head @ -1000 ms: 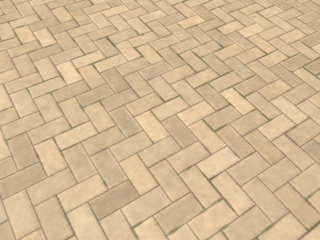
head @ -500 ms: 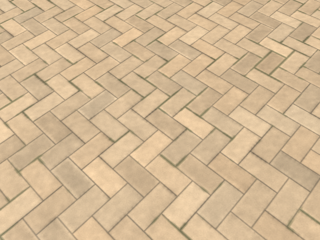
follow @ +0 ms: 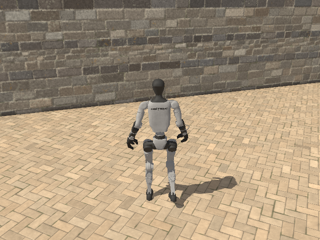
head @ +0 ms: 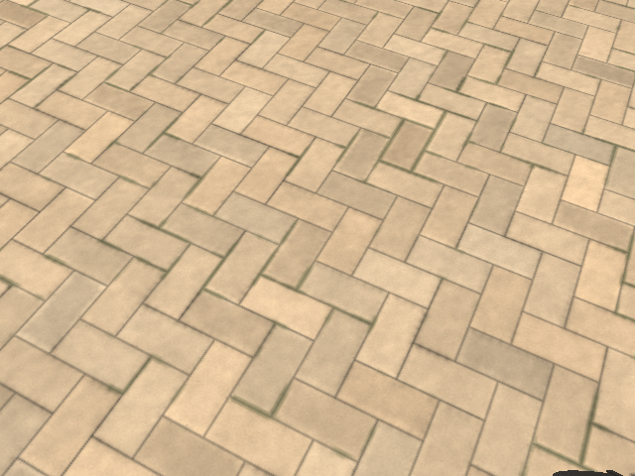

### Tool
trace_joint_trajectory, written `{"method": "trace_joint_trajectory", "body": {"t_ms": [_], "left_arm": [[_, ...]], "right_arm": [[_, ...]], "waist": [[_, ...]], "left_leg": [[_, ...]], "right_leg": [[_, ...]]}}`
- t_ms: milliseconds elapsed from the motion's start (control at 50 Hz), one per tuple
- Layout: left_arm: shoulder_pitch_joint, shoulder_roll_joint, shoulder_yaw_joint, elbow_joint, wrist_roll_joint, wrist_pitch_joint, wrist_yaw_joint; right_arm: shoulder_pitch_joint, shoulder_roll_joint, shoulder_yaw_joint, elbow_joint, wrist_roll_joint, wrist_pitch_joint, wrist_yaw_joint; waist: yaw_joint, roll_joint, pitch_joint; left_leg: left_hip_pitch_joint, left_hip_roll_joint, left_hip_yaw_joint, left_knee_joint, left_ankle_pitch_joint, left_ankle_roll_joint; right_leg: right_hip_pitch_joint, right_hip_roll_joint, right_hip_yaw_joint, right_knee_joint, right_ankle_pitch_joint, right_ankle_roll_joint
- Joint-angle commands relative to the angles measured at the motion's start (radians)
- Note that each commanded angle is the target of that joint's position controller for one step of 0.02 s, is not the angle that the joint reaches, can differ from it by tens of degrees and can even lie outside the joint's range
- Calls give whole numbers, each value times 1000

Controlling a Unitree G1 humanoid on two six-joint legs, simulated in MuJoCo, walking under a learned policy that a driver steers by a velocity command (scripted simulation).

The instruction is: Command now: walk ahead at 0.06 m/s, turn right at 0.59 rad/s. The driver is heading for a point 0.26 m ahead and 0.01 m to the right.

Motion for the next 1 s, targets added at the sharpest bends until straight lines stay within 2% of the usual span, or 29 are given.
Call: {"method": "trace_joint_trajectory", "body": {"t_ms": [20,100,180,220,240,260,280,300,320,340,360,380,420,480,520,560,580,600,620,640,660,680,700,760,880,1000], "left_arm": [[73,61,25,-62,0,6,6],[17,43,14,-93,9,-2,-8],[13,53,14,-97,15,-1,-28],[66,47,16,-72,20,-4,-37],[93,57,20,-57,24,-5,-39],[102,97,28,-60,30,-6,-35],[64,179,36,-96,29,-3,-17],[60,181,35,-106,65,-20,-24],[16,155,27,-100,73,-40,-29],[-40,123,19,-90,58,-55,-29],[-70,86,6,-89,46,-64,-28],[-95,64,-5,-84,40,-69,-24],[-99,24,-20,-70,44,-74,-21],[-76,39,-15,-43,40,-68,-20],[-62,53,-10,-21,39,-60,-22],[-82,40,-16,-4,29,-58,-25],[-83,31,-19,11,21,-58,-27],[-56,21,-23,26,23,-66,-28],[-24,16,-24,31,42,-77,-35],[-9,19,-19,39,41,-82,-38],[-72,36,-18,46,44,-81,-35],[-105,28,-16,43,39,-76,-31],[-114,14,-18,49,36,-67,-26],[-96,7,-15,76,37,-52,-19],[-82,4,-10,145,33,-56,-13],[-68,8,-10,211,30,-60,-8]], "right_arm": [[-8,-152,-45,-50,-5,8,-14],[-12,-179,-60,-37,6,15,-18],[-6,-204,-67,-15,23,27,-5],[-22,-207,-65,0,45,32,0],[3,-188,-60,19,54,34,2],[51,-139,-46,40,47,33,9],[80,-70,-21,16,-11,27,24],[-20,-145,-49,-5,5,27,7],[-37,-180,-63,3,28,32,-1],[-1,-169,-66,26,31,40,-6],[33,-160,-68,59,24,49,-12],[57,-156,-69,71,18,53,-14],[72,-134,-63,82,25,49,-12],[26,-100,-42,77,27,44,-6],[22,-110,-39,77,31,43,-3],[56,-113,-37,96,33,40,-1],[82,-108,-33,109,25,35,1],[97,-135,-34,117,11,31,1],[108,-197,-45,121,7,31,-4],[91,-214,-55,143,22,31,-1],[78,-156,-44,140,25,27,6],[71,-130,-36,150,17,23,6],[61,-126,-33,156,14,18,5],[71,-120,-27,183,16,7,0],[74,-120,-20,228,18,9,-12],[79,-112,-14,268,19,11,-15]], "waist": [[0,193,-127],[-22,182,-175],[-24,189,-168],[15,176,-163],[24,158,-154],[12,39,-138],[-46,-263,-141],[39,-219,-130],[21,-144,-93],[-10,-123,-80],[-22,-113,-88],[-37,-116,-88],[-46,-106,-110],[-8,-105,-114],[7,-106,-114],[-13,-95,-106],[-36,-74,-97],[-32,-38,-110],[6,55,-127],[29,144,-123],[-16,108,-106],[-19,100,-99],[-18,104,-85],[-18,85,-68],[-24,43,-46],[-24,30,-40]], "left_leg": [[174,229,-174,-197,128,193],[216,286,-121,-199,167,224],[201,300,-95,-187,112,216],[176,286,-73,-132,77,179],[127,262,-49,-86,22,132],[29,199,22,41,-114,41],[-171,62,126,299,-478,-74],[-188,37,3,459,-536,-82],[-173,51,-32,544,-466,-74],[-176,56,-44,558,-391,-72],[-162,61,-49,570,-342,-80],[-133,61,-52,582,-293,-93],[-81,61,-51,533,-244,-109],[-11,65,-39,314,-254,-114],[37,59,-30,221,-290,-110],[111,52,-22,63,-204,-96],[185,51,-22,-81,-49,-82],[270,80,-63,-116,94,-63],[336,139,-109,-68,272,-36],[276,121,-81,-26,147,-1],[221,101,-78,-48,51,1],[198,99,-79,-65,15,-8],[187,93,-75,-74,13,-18],[185,83,-66,-77,-12,-30],[190,72,-61,-82,-43,-26],[192,61,-54,-86,-50,-22]], "right_leg": [[-48,-54,-45,-37,59,23],[19,-101,-61,-216,111,4],[130,-84,-98,-393,135,-36],[235,-56,-129,-587,243,-77],[315,-39,-127,-686,300,-106],[400,-126,12,-797,397,-153],[482,-377,308,-814,678,-261],[300,-441,363,-867,587,-388],[261,-373,287,-884,504,-362],[260,-314,216,-878,468,-308],[272,-283,169,-869,486,-276],[264,-265,135,-861,563,-270],[286,-238,90,-844,646,-269],[338,-234,91,-815,656,-275],[346,-255,130,-804,647,-297],[329,-248,148,-790,618,-288],[303,-229,138,-784,591,-258],[271,-202,132,-782,534,-215],[231,-145,88,-754,451,-175],[252,-88,25,-775,393,-141],[290,-74,5,-752,369,-120],[300,-74,-2,-741,368,-118],[301,-78,2,-741,384,-122],[301,-77,1,-751,387,-126],[295,-73,-7,-764,383,-111],[299,-73,-14,-770,386,-104]]}}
